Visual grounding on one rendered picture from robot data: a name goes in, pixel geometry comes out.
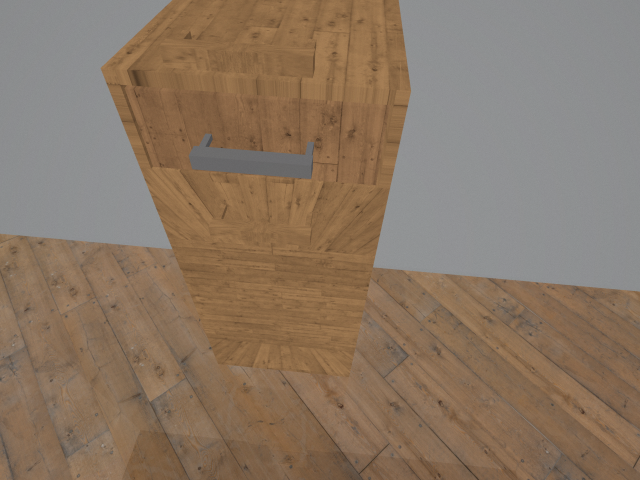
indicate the handle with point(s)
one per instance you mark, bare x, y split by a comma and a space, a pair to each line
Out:
238, 57
203, 157
260, 232

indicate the cabinet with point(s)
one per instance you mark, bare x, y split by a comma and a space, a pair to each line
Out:
270, 305

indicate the drawer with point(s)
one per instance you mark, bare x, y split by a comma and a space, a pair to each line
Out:
348, 137

